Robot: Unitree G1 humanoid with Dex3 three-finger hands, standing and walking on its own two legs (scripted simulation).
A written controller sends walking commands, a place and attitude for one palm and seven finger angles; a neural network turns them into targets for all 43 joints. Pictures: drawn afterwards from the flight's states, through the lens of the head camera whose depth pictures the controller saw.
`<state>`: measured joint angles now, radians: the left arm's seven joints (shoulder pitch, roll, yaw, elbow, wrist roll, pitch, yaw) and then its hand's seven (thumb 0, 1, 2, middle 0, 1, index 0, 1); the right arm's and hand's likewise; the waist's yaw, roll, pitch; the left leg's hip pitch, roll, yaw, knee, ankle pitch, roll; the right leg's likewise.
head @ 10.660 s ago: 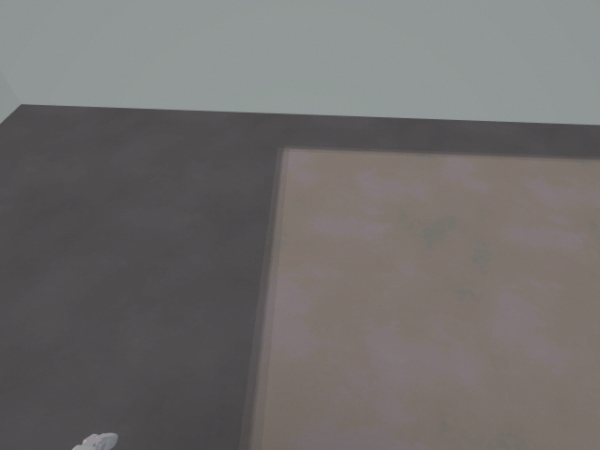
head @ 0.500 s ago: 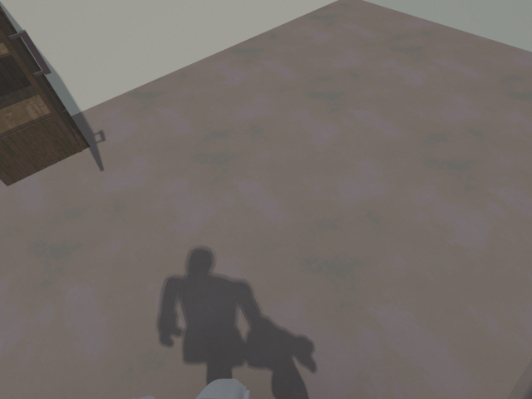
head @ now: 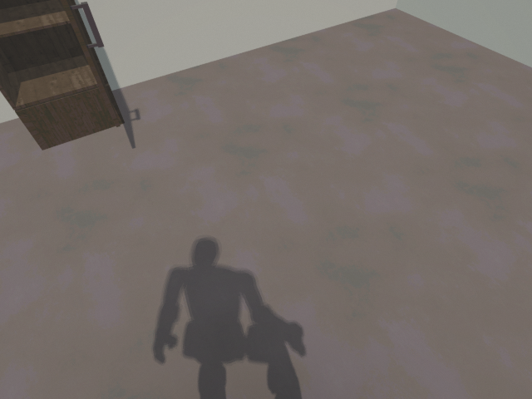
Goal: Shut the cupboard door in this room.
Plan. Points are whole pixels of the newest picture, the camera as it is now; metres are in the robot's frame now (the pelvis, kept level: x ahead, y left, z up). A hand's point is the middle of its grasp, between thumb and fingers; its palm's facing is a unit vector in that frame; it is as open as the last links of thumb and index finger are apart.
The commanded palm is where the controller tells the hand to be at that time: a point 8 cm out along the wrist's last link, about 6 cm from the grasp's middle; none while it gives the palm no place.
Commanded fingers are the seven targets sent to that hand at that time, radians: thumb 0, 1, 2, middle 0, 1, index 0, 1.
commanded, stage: turn or walk to find it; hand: left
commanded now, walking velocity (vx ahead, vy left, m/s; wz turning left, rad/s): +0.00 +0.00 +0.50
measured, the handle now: (87, 26) +1.31 +0.78 -0.05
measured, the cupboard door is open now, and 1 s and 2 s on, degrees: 85 85 85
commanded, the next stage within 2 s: stand and wait in 0.86 s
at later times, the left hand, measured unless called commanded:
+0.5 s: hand out of the picture -0.04 +0.24 -0.19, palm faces +0.26 -0.94 -0.23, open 7.4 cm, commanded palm none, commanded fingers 0.00 0.90 0.90 -0.20 -0.30 -0.20 -0.30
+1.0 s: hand out of the picture +0.07 +0.21 -0.15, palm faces +0.42 -0.88 -0.23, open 7.3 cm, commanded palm none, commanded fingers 0.00 0.90 0.90 -0.20 -0.30 -0.20 -0.30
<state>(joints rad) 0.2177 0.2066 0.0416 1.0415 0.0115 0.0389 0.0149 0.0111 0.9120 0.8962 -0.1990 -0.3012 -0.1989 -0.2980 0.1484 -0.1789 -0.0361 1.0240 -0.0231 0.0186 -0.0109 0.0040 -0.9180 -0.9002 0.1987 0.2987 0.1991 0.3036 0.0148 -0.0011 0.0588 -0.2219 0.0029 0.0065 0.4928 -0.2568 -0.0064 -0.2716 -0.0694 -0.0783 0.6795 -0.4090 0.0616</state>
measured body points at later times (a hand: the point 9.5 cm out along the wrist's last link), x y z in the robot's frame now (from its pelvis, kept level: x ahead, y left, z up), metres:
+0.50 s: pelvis -0.03 +0.03 -0.01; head -0.01 +0.06 +0.44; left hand -0.06 +0.29 -0.17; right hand +0.10 -0.20 -0.14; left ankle -0.06 +0.13 -0.74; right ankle -0.02 -0.11 -0.69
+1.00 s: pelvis +0.08 +0.02 +0.00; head +0.10 +0.00 +0.45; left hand +0.05 +0.26 -0.13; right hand +0.16 -0.21 -0.17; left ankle -0.01 +0.13 -0.66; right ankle +0.12 -0.08 -0.74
